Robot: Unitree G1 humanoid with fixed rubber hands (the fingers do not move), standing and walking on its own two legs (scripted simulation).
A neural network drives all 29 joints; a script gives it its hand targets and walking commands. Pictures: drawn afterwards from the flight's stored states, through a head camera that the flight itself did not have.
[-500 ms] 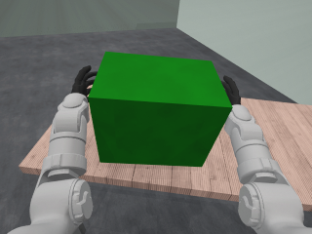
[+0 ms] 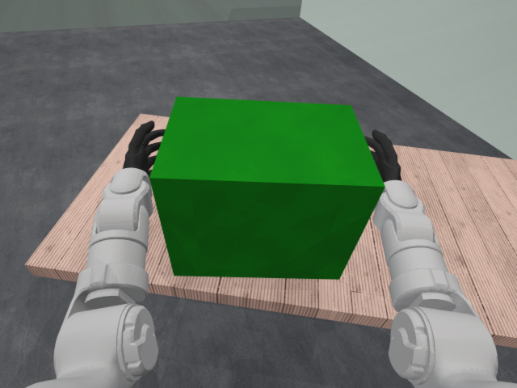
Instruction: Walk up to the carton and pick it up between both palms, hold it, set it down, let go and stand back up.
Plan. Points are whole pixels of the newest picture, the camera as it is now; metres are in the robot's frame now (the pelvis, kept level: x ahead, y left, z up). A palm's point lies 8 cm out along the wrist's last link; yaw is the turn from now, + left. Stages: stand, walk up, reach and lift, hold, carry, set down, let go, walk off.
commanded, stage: set down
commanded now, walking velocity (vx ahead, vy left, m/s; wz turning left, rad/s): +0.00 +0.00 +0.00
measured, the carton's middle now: (261, 191) +0.42 +0.00 +0.10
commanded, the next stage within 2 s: none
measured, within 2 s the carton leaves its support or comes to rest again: rests again in 0.96 s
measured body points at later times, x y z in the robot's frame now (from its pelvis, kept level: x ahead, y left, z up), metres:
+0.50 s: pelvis +0.00 +0.01 +0.00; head +0.00 +0.02 +0.45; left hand +0.43 +0.18 +0.14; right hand +0.41 -0.20 +0.13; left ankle +0.00 +0.11 -0.75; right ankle -0.02 -0.09 -0.75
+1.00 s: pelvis +0.01 +0.01 +0.00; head +0.03 +0.02 +0.45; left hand +0.44 +0.18 +0.11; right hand +0.42 -0.20 +0.10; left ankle +0.00 +0.11 -0.75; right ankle -0.02 -0.09 -0.75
